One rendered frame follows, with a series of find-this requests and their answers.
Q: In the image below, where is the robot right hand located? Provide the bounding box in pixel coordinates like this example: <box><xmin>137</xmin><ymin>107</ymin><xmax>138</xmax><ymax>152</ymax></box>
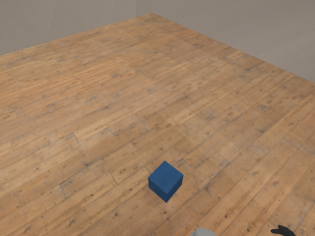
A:
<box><xmin>271</xmin><ymin>225</ymin><xmax>295</xmax><ymax>236</ymax></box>

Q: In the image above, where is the carton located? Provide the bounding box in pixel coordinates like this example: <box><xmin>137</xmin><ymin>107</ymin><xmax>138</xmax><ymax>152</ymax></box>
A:
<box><xmin>148</xmin><ymin>161</ymin><xmax>184</xmax><ymax>203</ymax></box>

